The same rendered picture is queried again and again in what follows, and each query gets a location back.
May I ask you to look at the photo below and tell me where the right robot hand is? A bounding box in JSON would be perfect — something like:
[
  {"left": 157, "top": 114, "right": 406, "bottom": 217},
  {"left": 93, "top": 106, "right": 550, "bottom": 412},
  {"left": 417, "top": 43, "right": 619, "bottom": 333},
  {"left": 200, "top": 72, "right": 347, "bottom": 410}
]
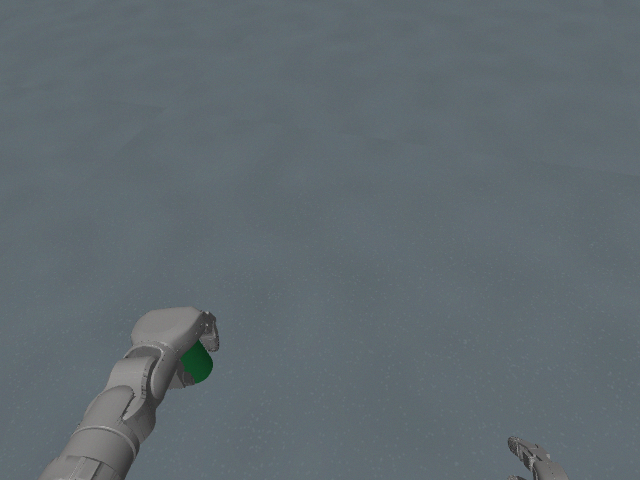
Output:
[{"left": 507, "top": 437, "right": 569, "bottom": 480}]

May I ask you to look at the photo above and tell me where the left robot hand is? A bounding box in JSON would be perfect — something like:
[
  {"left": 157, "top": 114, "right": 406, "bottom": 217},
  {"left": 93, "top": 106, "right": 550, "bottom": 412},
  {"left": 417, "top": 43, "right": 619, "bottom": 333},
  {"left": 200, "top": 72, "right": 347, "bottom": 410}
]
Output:
[{"left": 131, "top": 306, "right": 219, "bottom": 389}]

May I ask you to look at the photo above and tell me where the can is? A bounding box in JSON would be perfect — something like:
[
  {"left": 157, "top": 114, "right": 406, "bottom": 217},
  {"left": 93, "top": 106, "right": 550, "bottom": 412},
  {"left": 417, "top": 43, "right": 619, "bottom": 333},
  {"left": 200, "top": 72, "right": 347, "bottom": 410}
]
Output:
[{"left": 180, "top": 339, "right": 213, "bottom": 384}]

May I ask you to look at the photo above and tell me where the left robot arm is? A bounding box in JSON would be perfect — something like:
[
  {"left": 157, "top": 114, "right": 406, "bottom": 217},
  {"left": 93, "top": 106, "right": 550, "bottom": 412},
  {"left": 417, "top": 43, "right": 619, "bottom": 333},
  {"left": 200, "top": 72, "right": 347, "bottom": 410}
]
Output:
[{"left": 37, "top": 341, "right": 178, "bottom": 480}]

